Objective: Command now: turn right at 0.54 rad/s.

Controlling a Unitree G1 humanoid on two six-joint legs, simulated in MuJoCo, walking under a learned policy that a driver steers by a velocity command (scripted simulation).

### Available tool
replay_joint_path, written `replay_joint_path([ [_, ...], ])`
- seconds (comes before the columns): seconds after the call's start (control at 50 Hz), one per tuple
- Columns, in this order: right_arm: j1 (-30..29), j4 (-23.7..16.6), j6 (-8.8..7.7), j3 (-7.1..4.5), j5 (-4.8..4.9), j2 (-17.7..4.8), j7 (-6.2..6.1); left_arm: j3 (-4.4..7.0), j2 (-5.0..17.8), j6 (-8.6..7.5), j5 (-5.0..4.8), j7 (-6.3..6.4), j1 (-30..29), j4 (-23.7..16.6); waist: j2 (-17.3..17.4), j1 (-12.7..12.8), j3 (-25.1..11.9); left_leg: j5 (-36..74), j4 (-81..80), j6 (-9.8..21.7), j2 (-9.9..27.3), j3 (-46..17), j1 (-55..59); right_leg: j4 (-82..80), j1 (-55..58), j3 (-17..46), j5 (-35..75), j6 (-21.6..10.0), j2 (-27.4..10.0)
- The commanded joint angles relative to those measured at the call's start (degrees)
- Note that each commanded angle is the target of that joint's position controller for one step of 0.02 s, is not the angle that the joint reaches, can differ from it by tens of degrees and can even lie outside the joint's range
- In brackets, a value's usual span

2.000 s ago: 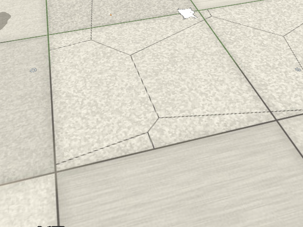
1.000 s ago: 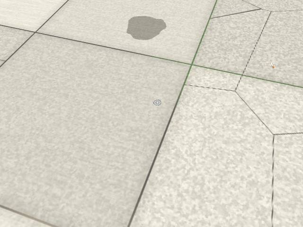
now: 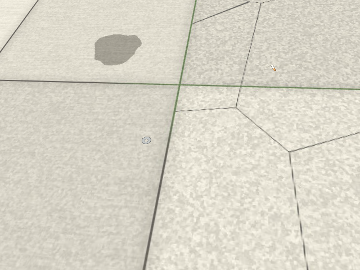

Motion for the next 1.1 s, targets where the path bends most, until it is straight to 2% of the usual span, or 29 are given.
replay_joint_path([
  [0.02,-2.3,-3.3,-1.56,-1.21,0.28,-4.5,-0.06,1.95,9.4,-1.43,-0.59,1.09,-3.2,-5.0,-8.1,-1.5,-4.3,3.8,1.1,-1.1,0.5,-3.3,-5.3,-12.4,8.2,17.2,9.1,-7.0,-12.3],
  [0.1,-3.8,-3.6,-2.17,-0.73,0.69,-3.8,0.23,2.62,10.6,-0.86,-0.95,1.63,-0.8,-5.1,-9.3,-0.2,-4.4,3.5,-8.1,-2.8,0.1,-4.4,-5.6,-11.2,12.7,19.5,10.6,-8.0,-12.0],
  [0.22,-4.2,-3.3,-3.23,-0.26,1.09,-4.2,1.36,3.49,11.9,0.14,-0.9,1.42,-2.6,-6.7,-10.4,0.4,-4.6,1.0,-18.0,-3.4,-1.4,-4.9,2.2,-9.3,9.4,23.9,13.5,-9.3,-10.9],
  [0.32,-0.9,-2.2,-4.4,-0.12,1.43,-5.4,2.55,3.57,11.7,0.99,-1.25,1.18,-5.9,-8.4,-10.7,-0.8,-7.5,0.8,-26.2,-2.2,-1.9,-4.8,9.5,-5.5,10.7,27.7,26.4,-8.9,-10.4],
  [0.36,2.5,-0.9,-4.69,-0.12,1.36,-5.4,3.16,3.11,10.8,1.45,-1.73,1.48,-7.6,-8.9,-10.2,-2.7,-8.5,9.0,-36.5,-0.9,-1.4,-3.1,16.3,-2.8,9.3,26.5,26.7,-6.6,-8.4],
  [0.38,3.4,-0.4,-4.67,-0.21,1.0,-5.9,3.3,2.72,9.8,1.59,-1.83,1.66,-7.1,-8.8,-8.9,-3.0,-8.3,17.1,-42.1,0.4,0.4,-3.5,21.2,-1.3,6.7,25.1,21.1,-4.4,-6.3],
  [0.4,3.0,-1.0,-4.4,-0.47,-0.01,-8.5,3.15,1.97,7.5,1.46,-0.99,1.55,-4.1,-8.4,-0.9,-1.2,-9.7,23.9,-43.1,3.7,8.9,-12.0,27.4,5.9,1.5,19.9,7.0,-1.4,-1.7],
  [0.42,0.7,-1.9,-3.77,-0.58,-1.2,-11.5,2.83,1.65,6.2,1.04,-0.73,1.55,-0.9,-8.4,10.7,1.6,-7.0,38.4,-42.1,11.5,17.3,-22.1,29.9,14.5,-8.9,11.7,-18.9,1.9,8.3],
  [0.44,2.3,-1.5,-3.87,-0.13,-1.82,-9.9,3.02,2.65,10.2,0.59,-0.2,1.56,-1.2,-8.5,10.2,-0.3,-7.5,28.2,-44.2,18.6,23.3,-28.4,26.5,25.4,-12.3,9.2,-24.5,4.2,6.2],
  [0.46,1.3,-1.7,-4.13,0.5,-0.85,-7.9,3.06,3.43,12.4,0.43,-0.61,1.52,-1.9,-7.8,6.5,-0.5,-5.5,13.1,-45.8,17.9,20.4,-25.7,25.4,29.9,-14.0,9.2,-19.6,5.0,3.7],
  [0.48,0.7,-1.2,-4.17,0.88,0.25,-6.4,2.94,3.33,11.4,0.45,-0.52,1.36,-2.8,-7.4,5.9,-0.7,-3.8,-2.0,-47.4,14.9,16.2,-22.4,25.7,30.4,-16.1,8.4,-14.9,5.7,2.6],
  [0.5,1.4,-0.8,-4.35,1.33,1.2,-5.7,2.8,2.88,9.7,0.45,-0.29,1.2,-3.1,-7.1,7.9,-1.4,-2.3,-9.0,-49.2,13.3,14.2,-21.6,27.0,30.4,-18.7,7.7,-11.9,6.5,2.0],
  [0.54,4.1,0.5,-4.48,1.53,1.12,-6.3,2.39,2.36,8.4,-0.62,-0.67,0.47,-5.0,-7.3,7.9,-3.0,0.0,-8.7,-51.1,13.1,12.9,-19.5,27.7,28.8,-20.4,4.2,-8.0,7.3,0.7],
  [0.6,7.6,1.4,-4.83,1.28,1.04,-7.9,1.98,1.38,6.3,-2.86,-0.84,-0.18,-10.3,-8.6,7.0,-6.0,0.2,-3.6,-51.8,13.4,12.2,-16.6,29.4,19.7,-19.6,-0.8,-5.0,7.6,-1.9],
  [0.64,8.7,1.6,-5.0,1.12,1.13,-8.9,2.17,0.61,4.6,-3.92,-0.99,-0.64,-11.9,-9.1,7.4,-6.7,-0.1,-0.7,-51.7,13.7,12.0,-14.6,27.7,12.4,-14.9,-2.3,-4.8,7.1,-2.2],
  [0.7,10.2,1.8,-5.01,0.78,1.6,-10.5,3.04,0.62,5.5,-4.82,-1.62,-1.2,-11.2,-8.7,7.4,-6.2,0.2,0.3,-51.5,14.5,12.7,-13.7,22.8,4.1,-6.5,-4.3,-2.9,5.3,-1.1],
  [0.74,9.6,1.6,-4.8,0.98,2.28,-10.2,3.45,0.83,5.8,-5.09,-1.8,-1.26,-7.6,-7.3,6.1,-3.5,-0.2,0.6,-49.4,13.6,12.6,-12.7,18.7,-2.7,1.9,-5.4,3.1,3.7,-0.3],
  [0.76,10.0,1.7,-4.84,1.44,2.18,-9.0,3.61,1.21,6.4,-4.98,-1.89,-1.02,-4.6,-6.2,5.1,-1.8,-1.3,1.6,-47.2,12.6,11.9,-12.1,16.0,-4.3,7.9,-5.3,3.9,2.8,0.0],
  [0.78,9.8,1.7,-5.11,2.28,1.69,-6.6,3.83,1.77,7.4,-4.78,-2.31,-0.51,0.2,-4.9,4.3,0.8,-3.1,2.8,-42.9,10.7,10.4,-10.2,12.3,-5.3,15.3,-3.5,3.3,1.7,-1.3],
  [0.8,8.6,0.7,-5.56,3.78,0.91,-2.2,4.37,2.53,9.9,-4.67,-2.0,0.22,7.2,-4.1,-1.9,4.3,-7.1,2.0,-29.0,7.4,5.8,-5.8,5.2,-8.2,25.8,6.8,-1.1,-0.9,-9.6],
  [0.82,8.3,-2.4,-6.85,4.71,1.14,0.7,4.22,4.4,17.4,-4.33,-1.18,0.02,11.7,-3.2,-17.2,4.6,-9.8,-8.0,-11.9,4.5,-0.4,2.1,-7.9,-14.1,31.6,27.4,-12.9,-8.4,-22.5],
  [0.84,6.5,-2.3,-7.47,3.1,2.56,-5.4,3.92,3.66,13.6,-4.99,-0.28,-0.57,11.5,-3.0,-11.9,5.3,-5.5,-12.4,-0.8,4.7,1.5,-2.6,-13.4,-16.9,26.7,33.2,-19.1,-11.8,-24.9],
  [0.86,7.3,-1.8,-7.59,2.34,3.47,-7.3,4.2,2.4,9.6,-5.72,-0.06,-0.84,8.4,-3.6,-10.3,3.4,-0.7,-7.2,2.7,6.0,3.6,-5.6,-16.0,-17.4,24.1,27.5,-19.3,-10.0,-22.3],
  [0.88,8.2,-0.9,-7.47,2.28,3.36,-6.9,4.39,1.75,7.4,-6.27,-0.05,-1.08,5.6,-4.3,-10.4,2.0,0.5,-2.4,3.2,6.4,4.7,-5.6,-15.5,-18.4,22.4,21.6,-14.8,-8.1,-19.3],
  [0.9,7.9,-0.7,-7.3,2.16,2.78,-6.5,4.49,1.41,6.2,-6.4,-0.35,-1.26,3.7,-4.3,-9.5,1.3,2.1,1.2,2.2,6.2,5.4,-5.6,-16.0,-19.3,21.0,16.6,-8.0,-7.0,-17.8],
  [0.92,7.4,-0.6,-6.98,2.1,2.47,-5.6,4.68,1.14,5.5,-6.48,-0.19,-1.27,2.6,-4.4,-9.0,0.7,2.9,4.6,1.1,5.9,6.2,-5.8,-14.8,-19.8,18.9,11.7,-0.7,-5.7,-16.2],
  [0.98,7.3,-0.9,-6.18,2.7,2.16,-2.6,5.38,1.43,5.9,-6.96,0.44,-1.17,2.3,-4.1,-7.3,-0.1,1.8,12.0,-0.3,3.6,5.7,-4.6,-13.4,-20.9,15.9,2.5,14.5,-5.5,-14.3],
  [1.04,3.4,-3.3,-5.83,3.27,1.65,-1.5,5.56,1.49,6.5,-7.23,0.48,-0.9,1.5,-3.5,-6.2,0.0,3.2,19.7,-10.8,2.0,5.1,-2.5,-10.7,-22.9,11.9,-4.3,17.9,-5.3,-12.8],
  [1.1,-3.1,-6.5,-5.95,4.27,1.19,0.2,6.56,1.65,7.6,-7.21,0.01,-0.31,3.9,-2.2,-4.9,2.1,4.9,25.8,-20.5,2.6,4.4,2.2,-6.5,-24.2,10.4,-8.8,19.4,-4.8,-13.0],
])
Keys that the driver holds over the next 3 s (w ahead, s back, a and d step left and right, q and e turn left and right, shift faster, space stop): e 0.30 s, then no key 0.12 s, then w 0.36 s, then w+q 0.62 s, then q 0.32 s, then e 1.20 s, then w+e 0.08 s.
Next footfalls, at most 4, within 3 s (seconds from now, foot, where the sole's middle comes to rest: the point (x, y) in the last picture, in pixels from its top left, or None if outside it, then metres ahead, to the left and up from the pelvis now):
0.40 left None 0.09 0.13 -0.78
0.80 right None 0.10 -0.14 -0.78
1.28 left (211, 265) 0.49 0.01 -0.78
1.72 right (249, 202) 0.74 -0.15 -0.78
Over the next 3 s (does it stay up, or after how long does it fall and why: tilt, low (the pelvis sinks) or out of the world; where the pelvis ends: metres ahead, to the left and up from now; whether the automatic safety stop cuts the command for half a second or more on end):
stays up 0.62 -0.07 0.00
